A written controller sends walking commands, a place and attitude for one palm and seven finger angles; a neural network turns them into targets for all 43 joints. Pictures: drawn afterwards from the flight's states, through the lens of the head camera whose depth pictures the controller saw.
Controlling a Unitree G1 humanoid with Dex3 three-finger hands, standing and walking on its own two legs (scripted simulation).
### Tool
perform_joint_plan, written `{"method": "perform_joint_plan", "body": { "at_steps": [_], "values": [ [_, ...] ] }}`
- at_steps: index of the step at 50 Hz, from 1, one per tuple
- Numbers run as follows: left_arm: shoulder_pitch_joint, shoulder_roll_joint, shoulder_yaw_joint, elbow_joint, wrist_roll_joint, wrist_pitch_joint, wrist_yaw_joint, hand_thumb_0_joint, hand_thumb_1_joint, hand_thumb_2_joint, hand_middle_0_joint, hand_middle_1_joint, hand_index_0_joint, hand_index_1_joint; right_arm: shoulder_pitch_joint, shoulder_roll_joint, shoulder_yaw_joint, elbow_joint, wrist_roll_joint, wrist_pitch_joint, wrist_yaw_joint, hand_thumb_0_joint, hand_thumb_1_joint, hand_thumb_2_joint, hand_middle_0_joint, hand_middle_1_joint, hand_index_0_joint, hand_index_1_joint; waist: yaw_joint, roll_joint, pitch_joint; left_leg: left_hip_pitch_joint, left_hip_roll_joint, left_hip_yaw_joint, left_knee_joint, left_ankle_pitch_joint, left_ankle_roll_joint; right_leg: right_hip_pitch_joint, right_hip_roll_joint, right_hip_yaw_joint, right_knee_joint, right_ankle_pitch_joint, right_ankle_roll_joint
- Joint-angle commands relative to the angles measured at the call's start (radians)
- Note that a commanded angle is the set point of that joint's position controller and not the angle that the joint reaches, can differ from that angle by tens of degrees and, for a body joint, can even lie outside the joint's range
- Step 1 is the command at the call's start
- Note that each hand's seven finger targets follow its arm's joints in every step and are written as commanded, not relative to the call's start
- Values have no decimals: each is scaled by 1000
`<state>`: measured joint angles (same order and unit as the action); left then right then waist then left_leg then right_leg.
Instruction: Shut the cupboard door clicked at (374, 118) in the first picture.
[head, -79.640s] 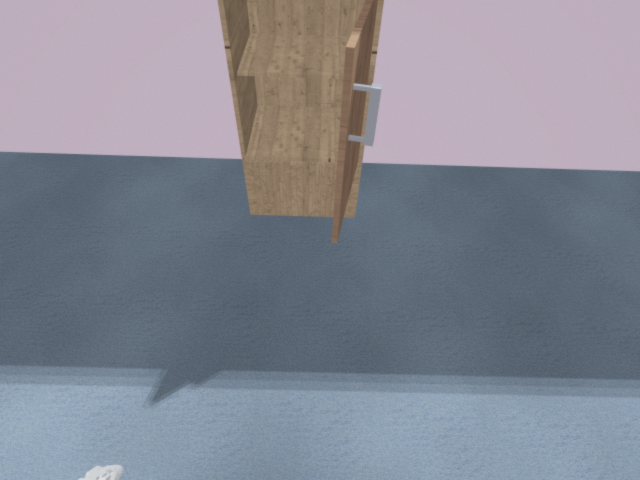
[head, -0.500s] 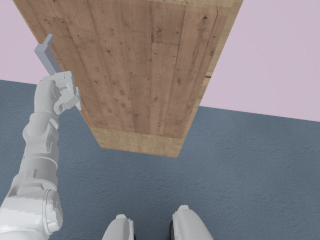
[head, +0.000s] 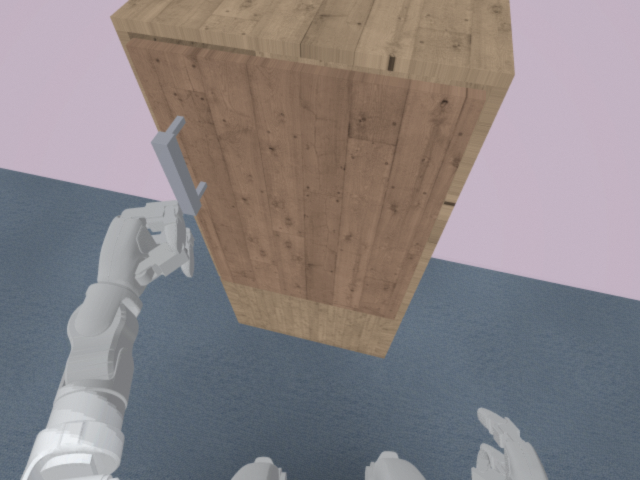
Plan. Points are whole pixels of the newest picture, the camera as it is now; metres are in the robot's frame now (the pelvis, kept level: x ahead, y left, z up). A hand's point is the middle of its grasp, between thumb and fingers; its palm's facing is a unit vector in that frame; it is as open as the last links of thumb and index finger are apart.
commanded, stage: draw the hand back to the body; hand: left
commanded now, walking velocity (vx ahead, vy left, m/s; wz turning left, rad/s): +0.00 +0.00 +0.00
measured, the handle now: (185, 167) +0.54 +0.22 +0.04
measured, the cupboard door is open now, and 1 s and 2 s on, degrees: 0 0 0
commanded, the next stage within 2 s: step back with the hand held close in 1.38 s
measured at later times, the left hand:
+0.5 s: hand (95, 302) +0.27 +0.22 +0.14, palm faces +0.25 -0.93 -0.26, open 3.1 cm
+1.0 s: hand out of the picture +0.21 +0.26 +0.22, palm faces +0.47 -0.78 -0.41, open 6.1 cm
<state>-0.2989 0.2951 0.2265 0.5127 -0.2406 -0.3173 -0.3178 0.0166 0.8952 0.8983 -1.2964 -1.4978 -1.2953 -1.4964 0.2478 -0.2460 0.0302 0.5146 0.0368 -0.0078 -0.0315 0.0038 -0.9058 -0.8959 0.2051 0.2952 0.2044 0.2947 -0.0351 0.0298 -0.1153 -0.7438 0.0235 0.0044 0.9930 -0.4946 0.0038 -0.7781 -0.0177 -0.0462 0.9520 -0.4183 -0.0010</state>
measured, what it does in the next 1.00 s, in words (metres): rises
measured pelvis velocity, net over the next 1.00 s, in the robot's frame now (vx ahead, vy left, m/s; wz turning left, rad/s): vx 0.03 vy -0.01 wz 0.01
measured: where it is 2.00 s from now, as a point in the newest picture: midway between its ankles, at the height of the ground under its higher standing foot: outside the picture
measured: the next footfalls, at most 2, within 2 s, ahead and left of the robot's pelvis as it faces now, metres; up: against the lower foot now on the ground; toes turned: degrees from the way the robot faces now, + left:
none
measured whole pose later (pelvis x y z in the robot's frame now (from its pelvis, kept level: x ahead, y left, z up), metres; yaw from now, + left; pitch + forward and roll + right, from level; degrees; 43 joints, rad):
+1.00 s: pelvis +0.03 -0.01 +0.06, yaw +1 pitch -4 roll +0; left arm 0.43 0.34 0.33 -0.35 -0.06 -0.05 0.10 0.01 0.89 0.90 -0.44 -0.55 -0.44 -0.55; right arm 0.21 -0.22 0.04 0.63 0.00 -0.10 -0.08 0.01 -0.90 -0.90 0.21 0.30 0.21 0.30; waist 0.07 0.08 0.00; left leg -0.06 0.01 0.01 0.42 -0.28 0.00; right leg -0.11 -0.01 -0.05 0.43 -0.24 0.00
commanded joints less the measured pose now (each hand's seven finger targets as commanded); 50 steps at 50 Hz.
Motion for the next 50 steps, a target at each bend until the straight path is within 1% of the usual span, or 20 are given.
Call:
{"method": "perform_joint_plan", "body": {
  "at_steps": [1,5,8,9,12,13,15,16,17,18,21,25,28,29,33,36,40,43,44,50],
  "values": [
    [-166,197,71,-270,-52,-12,-8,0,900,900,-1300,-1500,-1300,-1500,15,-145,-50,-141,13,-32,-15,0,-900,-900,200,300,200,300,2,-32,-293,133,-26,-3,-203,327,13,366,26,8,-141,367,-16],
    [-123,199,69,-361,-71,-3,-29,0,900,900,-1300,-1500,-1300,-1500,-8,-143,-46,-146,16,-55,-26,0,-900,-900,200,300,200,300,2,13,-263,190,-30,-4,-238,288,16,382,24,13,-186,322,-19],
    [-80,211,73,-407,-91,7,-50,0,900,900,-1300,-1500,-1300,-1500,-18,-147,-43,-147,19,-79,-35,0,-900,-900,200,300,200,300,1,0,-237,212,-32,-9,-259,262,19,403,25,17,-217,285,-18],
    [-55,217,83,-427,-97,16,-57,0,900,900,-1300,-1500,-1300,-1500,-26,-144,-43,-148,20,-87,-37,0,-900,-900,200,300,200,300,11,22,-238,222,-33,-8,-268,262,17,412,21,20,-224,285,-18],
    [17,254,127,-463,-111,42,-68,0,900,900,-1245,-1440,-1245,-1440,-37,-145,-40,-150,21,-107,-43,0,-900,-900,200,300,200,300,27,-2,-215,237,-35,-9,-289,263,17,445,18,23,-247,280,-17],
    [41,264,133,-487,-117,48,-71,0,900,900,-1217,-1410,-1217,-1410,-41,-147,-38,-153,20,-113,-45,0,-900,-900,200,300,200,300,31,15,-213,245,-36,-10,-292,272,19,460,17,28,-254,284,-19],
    [79,248,130,-528,-124,68,-77,0,900,900,-1163,-1350,-1163,-1350,-54,-139,-35,-158,24,-128,-45,0,-900,-900,200,300,200,300,35,24,-179,261,-35,-8,-310,277,16,462,15,24,-270,288,-18],
    [52,316,129,-610,34,85,96,0,900,900,-1135,-1320,-1135,-1320,-99,-117,-48,-133,5,-116,-63,0,-900,-900,200,300,200,300,71,20,-162,292,-37,2,-351,280,21,467,-12,53,-343,232,-28],
    [145,213,79,-609,50,114,182,0,900,900,-1107,-1290,-1107,-1290,-98,-105,-45,-136,1,-116,-73,0,-900,-900,200,300,200,300,48,-3,-108,313,-29,6,-382,239,18,444,-12,46,-376,175,-21],
    [191,174,32,-624,78,138,242,0,900,900,-1080,-1260,-1080,-1260,-105,-107,-44,-128,1,-114,-78,0,-900,-900,200,300,200,300,50,-22,-64,320,-24,4,-406,220,21,461,-11,44,-402,154,-19],
    [249,201,54,-701,126,170,356,0,900,900,-997,-1170,-997,-1170,-122,-103,-38,-103,-3,-104,-93,0,-900,-900,200,300,200,300,51,-11,-62,389,-21,8,-455,222,26,521,-14,35,-444,152,-15],
    [252,218,67,-786,161,185,416,0,900,900,-887,-1050,-887,-1050,-149,-96,-27,-82,-10,-112,-102,0,-900,-900,200,300,200,300,58,14,-50,479,-18,10,-526,277,27,591,-10,25,-489,212,-15],
    [270,232,87,-832,177,192,435,0,900,900,-805,-960,-805,-960,-158,-94,-24,-66,-16,-125,-101,0,-900,-900,200,300,200,300,66,37,-30,526,-18,11,-566,322,26,636,-6,18,-519,258,-17],
    [313,207,78,-827,177,196,437,0,900,900,-777,-930,-777,-930,-161,-85,-22,-63,-17,-127,-99,0,-900,-900,200,300,200,300,70,48,-7,537,-15,13,-580,335,22,647,-6,15,-523,267,-18],
    [383,202,91,-860,183,202,436,0,900,900,-668,-810,-668,-810,-171,-88,-20,-52,-25,-140,-87,0,-900,-900,200,300,200,300,81,28,31,573,-11,11,-618,384,20,678,0,9,-555,309,-18],
    [446,189,100,-921,183,205,432,0,900,900,-585,-720,-585,-720,-171,-81,-22,-53,-29,-141,-73,0,-900,-900,200,300,200,300,86,43,24,603,-6,13,-631,446,15,708,0,5,-555,362,-16],
    [525,214,153,-985,182,206,430,0,900,900,-475,-600,-475,-600,-171,-78,-27,-54,-34,-140,-62,0,-900,-900,200,300,200,300,95,6,17,616,-3,16,-631,518,16,741,-1,4,-556,427,-12],
    [569,241,194,-1041,185,208,431,0,900,900,-393,-510,-393,-510,-176,-78,-32,-50,-36,-144,-60,0,-900,-900,200,300,200,300,100,37,21,623,-3,20,-628,538,16,743,-1,7,-565,441,-11],
    [581,226,187,-1053,184,208,431,0,900,900,-365,-480,-365,-480,-174,-71,-31,-50,-36,-143,-58,0,-900,-900,200,300,200,300,97,49,34,626,-3,23,-629,538,15,739,-3,7,-563,439,-10],
    [658,252,250,-1121,179,195,438,0,900,900,-200,-300,-200,-300,-177,-67,-39,-49,-34,-157,-58,0,-900,-900,200,300,200,300,106,23,48,621,-2,25,-632,497,16,730,0,8,-572,405,-8]
  ]
}}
